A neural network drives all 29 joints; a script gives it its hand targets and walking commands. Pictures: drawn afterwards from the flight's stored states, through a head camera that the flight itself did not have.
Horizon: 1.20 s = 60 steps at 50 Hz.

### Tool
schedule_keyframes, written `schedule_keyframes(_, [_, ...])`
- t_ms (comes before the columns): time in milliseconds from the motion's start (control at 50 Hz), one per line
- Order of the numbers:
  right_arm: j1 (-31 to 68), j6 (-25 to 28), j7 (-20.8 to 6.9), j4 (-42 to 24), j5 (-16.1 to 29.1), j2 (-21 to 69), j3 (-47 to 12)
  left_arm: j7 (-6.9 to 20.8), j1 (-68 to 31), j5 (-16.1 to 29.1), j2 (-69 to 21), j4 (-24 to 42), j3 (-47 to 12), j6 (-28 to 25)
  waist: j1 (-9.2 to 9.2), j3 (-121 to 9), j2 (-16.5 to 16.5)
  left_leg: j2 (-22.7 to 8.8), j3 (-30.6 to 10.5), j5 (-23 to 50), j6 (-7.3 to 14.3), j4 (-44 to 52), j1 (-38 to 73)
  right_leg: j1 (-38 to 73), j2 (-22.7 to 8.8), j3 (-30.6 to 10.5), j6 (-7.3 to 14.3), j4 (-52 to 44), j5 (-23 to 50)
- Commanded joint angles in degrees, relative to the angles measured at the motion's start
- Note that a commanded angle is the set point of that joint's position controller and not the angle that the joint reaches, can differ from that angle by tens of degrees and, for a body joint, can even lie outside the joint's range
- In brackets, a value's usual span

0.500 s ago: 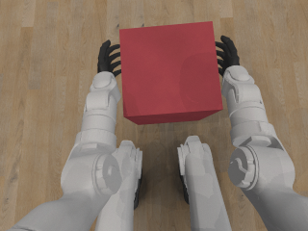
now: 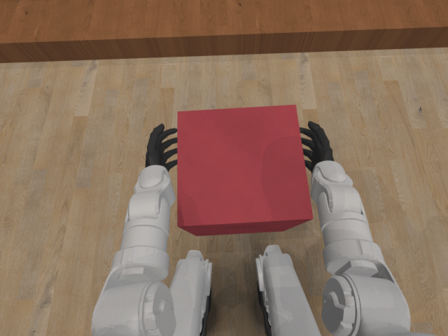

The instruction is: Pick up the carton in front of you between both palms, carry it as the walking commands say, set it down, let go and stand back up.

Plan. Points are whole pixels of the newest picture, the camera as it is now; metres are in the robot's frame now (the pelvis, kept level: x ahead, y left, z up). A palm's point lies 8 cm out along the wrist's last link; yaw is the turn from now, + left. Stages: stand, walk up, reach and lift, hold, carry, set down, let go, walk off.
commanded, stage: reach and lift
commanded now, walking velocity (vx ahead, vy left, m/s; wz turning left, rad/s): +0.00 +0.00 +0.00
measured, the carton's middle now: (238, 180) +0.40 -0.02 -0.12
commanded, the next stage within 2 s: hold in 1.78 s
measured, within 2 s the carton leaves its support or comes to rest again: neither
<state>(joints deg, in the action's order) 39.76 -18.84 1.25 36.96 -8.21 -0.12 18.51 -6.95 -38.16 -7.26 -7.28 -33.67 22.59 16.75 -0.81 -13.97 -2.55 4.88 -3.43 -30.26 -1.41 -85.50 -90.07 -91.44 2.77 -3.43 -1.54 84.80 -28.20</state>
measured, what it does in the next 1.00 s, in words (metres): rises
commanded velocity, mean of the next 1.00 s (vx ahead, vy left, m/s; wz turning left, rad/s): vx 0.00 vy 0.00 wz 0.00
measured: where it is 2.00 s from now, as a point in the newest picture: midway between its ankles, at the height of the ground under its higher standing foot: (235, 321)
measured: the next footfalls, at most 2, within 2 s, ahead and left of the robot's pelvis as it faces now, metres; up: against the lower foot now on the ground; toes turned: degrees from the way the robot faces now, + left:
none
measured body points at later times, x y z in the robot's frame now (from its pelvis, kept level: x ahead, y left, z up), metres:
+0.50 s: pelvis +0.05 +0.00 +0.14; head +0.11 -0.01 +0.59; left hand +0.39 +0.14 +0.11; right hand +0.38 -0.16 +0.11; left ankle +0.07 +0.12 -0.55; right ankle +0.08 -0.13 -0.55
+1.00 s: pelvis +0.05 +0.00 +0.18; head +0.02 +0.00 +0.63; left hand +0.36 +0.15 +0.21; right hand +0.35 -0.16 +0.20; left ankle +0.07 +0.12 -0.55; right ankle +0.08 -0.13 -0.55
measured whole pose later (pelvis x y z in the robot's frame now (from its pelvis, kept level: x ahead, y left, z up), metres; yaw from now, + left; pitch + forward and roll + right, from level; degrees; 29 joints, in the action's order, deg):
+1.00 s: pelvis +0.05 +0.00 +0.18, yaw -1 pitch -4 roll +0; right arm 18.5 -35.6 -0.6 23.4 -17.6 9.6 18.0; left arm 0.1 -20.0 -17.5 -10.1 -24.9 19.6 33.6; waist -0.4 -0.4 -0.5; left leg 2.1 -5.2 -14.2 0.0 -28.9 -10.5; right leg -11.6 1.5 -4.1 -0.4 28.0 -12.4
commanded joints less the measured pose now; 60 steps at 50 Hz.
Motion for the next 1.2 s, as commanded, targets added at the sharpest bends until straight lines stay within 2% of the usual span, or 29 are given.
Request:
schedule_keyframes(0, [30.8,1.2,-12.9,-1.5,7.7,61.8,-32.2,14.5,-30.9,6.4,-60.3,-3.5,-35.7,0.2,-1.38,-40.9,3.1,5.9,3.1,10.7,-0.3,14.2,23.6,35.8,6.1,3.2,0.8,-13.5,13.4])
schedule_keyframes(180, [21.6,2.3,-12.7,-2.0,5.5,62.4,-31.6,15.0,-21.2,4.4,-60.3,-4.3,-35.3,-0.6,-1.04,-32.7,2.8,4.7,0.3,15.0,0.4,25.1,36.0,47.2,5.3,1.0,1.5,-24.0,17.2])
schedule_keyframes(360, [13.2,1.7,-12.8,-4.9,5.1,62.4,-33.5,15.6,-12.2,3.3,-60.0,-2.5,-36.8,0.2,-0.44,-25.0,2.7,3.1,-1.7,21.0,1.0,36.7,50.4,60.6,4.4,-0.8,1.9,-35.1,22.6])
schedule_keyframes(500, [8.2,-1.6,-13.3,-8.0,5.6,63.4,-35.6,16.8,-6.7,3.7,-60.3,0.4,-39.0,3.7,0.03,-18.2,2.7,1.9,-2.6,26.9,1.2,45.9,62.2,71.1,3.6,-1.7,2.0,-44.1,27.6])
schedule_keyframes(640, [5.1,-7.4,-13.8,-13.1,6.9,64.1,-38.1,18.5,-3.1,5.1,-60.7,4.9,-41.0,9.6,0.30,-11.1,2.3,0.8,-2.5,30.5,1.2,54.4,73.0,80.5,2.7,-1.5,1.6,-52.6,30.0])
schedule_keyframes(740, [4.1,-12.1,-14.1,-16.1,6.6,63.3,-37.6,19.7,-1.8,4.9,-59.6,7.4,-40.1,14.3,0.12,-3.7,2.6,0.2,-2.5,28.7,1.2,60.1,77.8,84.7,2.2,-1.1,1.5,-58.5,27.8])
schedule_keyframes(820, [4.5,-14.6,-14.5,-15.0,4.4,62.3,-33.5,20.4,-3.1,2.9,-57.9,6.3,-36.3,16.8,0.01,3.3,2.0,-0.2,-2.1,21.4,1.5,63.1,77.8,84.7,1.9,-0.6,2.1,-61.2,21.1])
schedule_keyframes(900, [9.1,-14.8,-15.5,-13.1,3.2,62.5,-30.5,21.3,-7.8,1.7,-58.2,4.7,-33.3,17.0,0.18,5.2,1.6,-0.7,-1.5,15.2,2.0,63.8,76.6,84.7,1.6,0.0,2.4,-61.4,15.8])
schedule_keyframes(1020, [14.6,-14.5,-16.0,-14.1,3.7,64.4,-31.5,21.8,-13.0,1.8,-59.2,5.7,-33.7,16.5,0.55,1.2,2.1,-0.7,-1.2,15.1,2.3,63.5,77.6,86.9,1.6,0.1,2.0,-60.9,15.8])
schedule_keyframes(1180, [12.5,-15.2,-15.4,-15.1,3.6,63.9,-32.0,21.8,-11.3,1.4,-57.6,6.7,-33.8,17.0,0.67,0.0,2.7,-0.3,-0.7,18.5,2.1,64.3,79.8,89.1,1.5,-0.1,1.5,-62.2,19.2])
